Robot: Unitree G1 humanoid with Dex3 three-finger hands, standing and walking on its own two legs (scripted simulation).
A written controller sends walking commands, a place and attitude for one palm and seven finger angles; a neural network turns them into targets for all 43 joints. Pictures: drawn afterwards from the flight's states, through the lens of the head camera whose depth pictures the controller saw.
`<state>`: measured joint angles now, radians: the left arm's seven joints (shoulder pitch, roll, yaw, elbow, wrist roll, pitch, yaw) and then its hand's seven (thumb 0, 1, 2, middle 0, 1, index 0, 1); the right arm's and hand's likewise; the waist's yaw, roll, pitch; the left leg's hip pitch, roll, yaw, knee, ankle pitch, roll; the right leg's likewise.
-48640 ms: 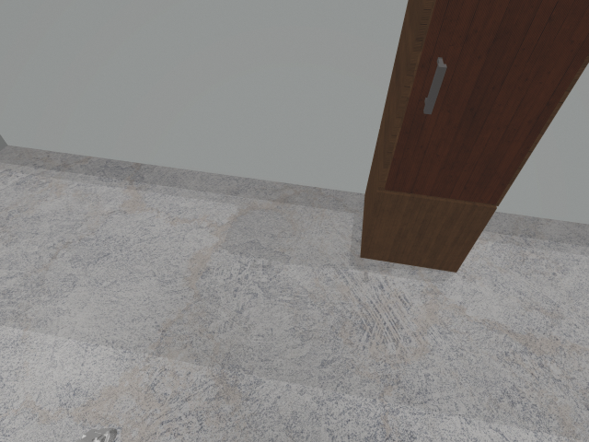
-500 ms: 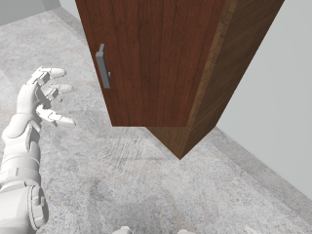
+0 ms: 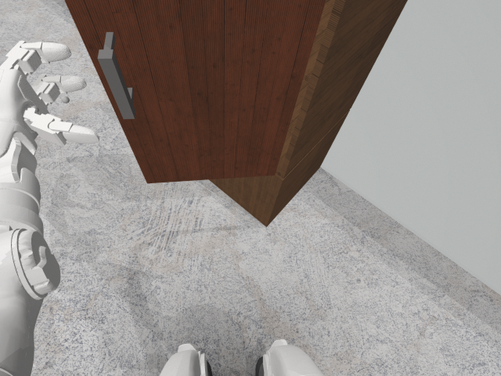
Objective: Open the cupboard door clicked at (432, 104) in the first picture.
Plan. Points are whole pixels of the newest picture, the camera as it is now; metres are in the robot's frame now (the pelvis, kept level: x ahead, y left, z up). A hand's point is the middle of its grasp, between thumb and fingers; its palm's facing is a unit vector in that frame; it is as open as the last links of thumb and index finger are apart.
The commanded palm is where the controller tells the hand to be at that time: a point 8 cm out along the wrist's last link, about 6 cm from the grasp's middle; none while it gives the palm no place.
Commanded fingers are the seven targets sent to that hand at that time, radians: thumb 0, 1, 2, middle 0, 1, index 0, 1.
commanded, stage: move the hooked fingers beside the handle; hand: left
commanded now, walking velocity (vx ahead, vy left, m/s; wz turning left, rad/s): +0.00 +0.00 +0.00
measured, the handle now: (119, 78) +0.57 +0.17 +0.09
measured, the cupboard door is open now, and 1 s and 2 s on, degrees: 47 47 47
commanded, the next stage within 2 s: slide the fingers in behind the handle in 0.98 s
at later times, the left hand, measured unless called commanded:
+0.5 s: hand (67, 93) +0.53 +0.23 +0.10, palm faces +0.02 -1.00 +0.00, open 14.0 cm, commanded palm +0.50 +0.27 +0.10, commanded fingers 0.00 -0.50 0.30 -0.30 -1.20 -0.30 -1.20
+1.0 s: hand (79, 95) +0.52 +0.21 +0.11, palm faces +0.03 -1.00 -0.03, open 14.0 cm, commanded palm +0.50 +0.26 +0.09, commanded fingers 0.00 -0.50 0.30 -0.30 -1.20 -0.30 -1.20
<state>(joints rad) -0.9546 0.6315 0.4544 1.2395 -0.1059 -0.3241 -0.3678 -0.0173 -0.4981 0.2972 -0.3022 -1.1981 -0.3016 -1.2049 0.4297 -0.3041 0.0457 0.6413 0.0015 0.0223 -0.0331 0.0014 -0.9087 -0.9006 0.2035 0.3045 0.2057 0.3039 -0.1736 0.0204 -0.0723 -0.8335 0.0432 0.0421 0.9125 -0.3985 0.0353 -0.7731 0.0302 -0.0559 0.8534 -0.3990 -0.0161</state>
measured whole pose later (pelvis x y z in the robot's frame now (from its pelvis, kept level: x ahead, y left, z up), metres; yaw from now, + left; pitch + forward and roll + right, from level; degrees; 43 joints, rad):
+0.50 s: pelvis +0.02 +0.00 +0.00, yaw -1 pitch +20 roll -3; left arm -0.89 0.60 0.47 1.14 -0.11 -0.32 -0.35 -0.02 -0.50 0.30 -0.30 -1.20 -0.30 -1.20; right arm 0.45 -0.28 0.04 0.61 -0.01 0.09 -0.01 0.00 -0.91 -0.90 0.20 0.30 0.21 0.30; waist -0.16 0.02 -0.09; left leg -0.82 0.05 0.05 0.90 -0.43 0.04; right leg -0.76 0.04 -0.05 0.82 -0.41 -0.01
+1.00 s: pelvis +0.01 +0.00 +0.00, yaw +0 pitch +19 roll -3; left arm -0.98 0.60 0.43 1.24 -0.08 -0.34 -0.31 -0.02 -0.50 0.30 -0.30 -1.20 -0.30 -1.20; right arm 0.40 -0.29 0.05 0.61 0.00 0.06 -0.02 0.00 -0.91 -0.90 0.20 0.30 0.21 0.30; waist -0.17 0.03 -0.08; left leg -0.85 0.05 0.03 0.94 -0.42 0.03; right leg -0.79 0.04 -0.06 0.87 -0.42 -0.02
